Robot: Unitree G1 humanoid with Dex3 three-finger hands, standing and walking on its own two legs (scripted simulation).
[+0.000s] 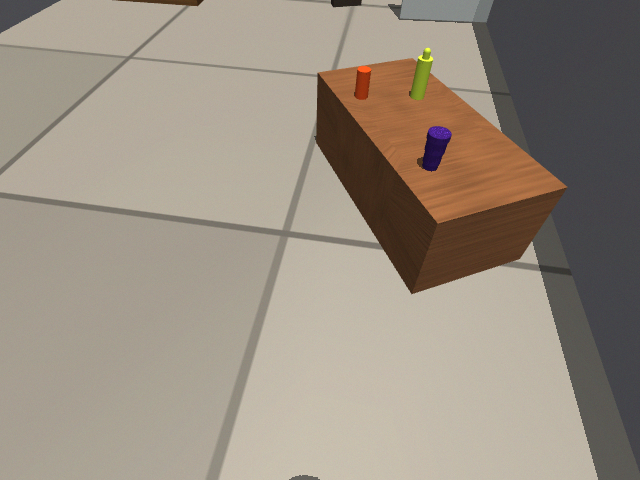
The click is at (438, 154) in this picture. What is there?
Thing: tapered cup
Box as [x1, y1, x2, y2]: [422, 126, 451, 170]
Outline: 444,127 434,126 429,128 422,164 422,166 425,169 434,170 440,161 446,144 449,141 451,135 450,131
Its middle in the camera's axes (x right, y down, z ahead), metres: +0.40 -0.31 +1.33
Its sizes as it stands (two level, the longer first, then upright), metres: 0.078 0.078 0.141
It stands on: a support 0.40 m high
